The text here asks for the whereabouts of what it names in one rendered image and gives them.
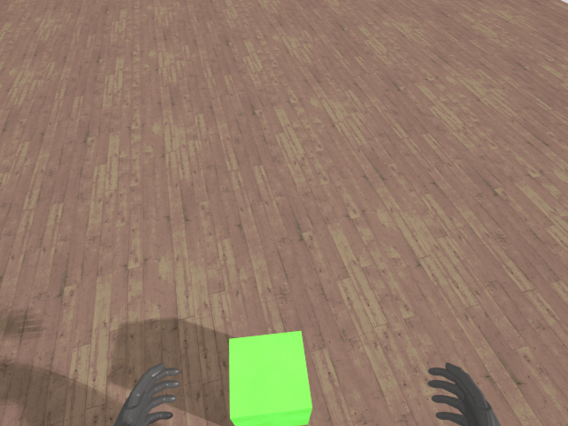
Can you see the robot left hand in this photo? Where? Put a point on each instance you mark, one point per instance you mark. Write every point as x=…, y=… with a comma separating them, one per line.
x=135, y=411

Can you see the carton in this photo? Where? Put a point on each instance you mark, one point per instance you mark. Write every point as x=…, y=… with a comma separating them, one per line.
x=268, y=380

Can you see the robot right hand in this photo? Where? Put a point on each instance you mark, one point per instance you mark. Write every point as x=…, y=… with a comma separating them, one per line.
x=471, y=401

